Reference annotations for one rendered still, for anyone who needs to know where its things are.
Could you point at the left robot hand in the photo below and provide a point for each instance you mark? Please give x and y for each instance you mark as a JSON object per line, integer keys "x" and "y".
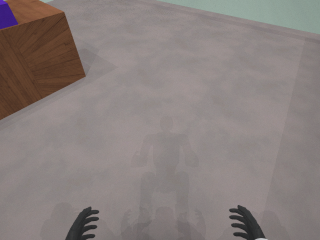
{"x": 78, "y": 228}

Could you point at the carton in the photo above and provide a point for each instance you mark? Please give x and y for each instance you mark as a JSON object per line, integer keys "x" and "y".
{"x": 7, "y": 19}

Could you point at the pedestal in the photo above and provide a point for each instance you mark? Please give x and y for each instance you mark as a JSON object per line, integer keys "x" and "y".
{"x": 38, "y": 56}

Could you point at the right robot hand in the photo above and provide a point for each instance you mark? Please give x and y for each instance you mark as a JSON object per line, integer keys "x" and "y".
{"x": 253, "y": 230}

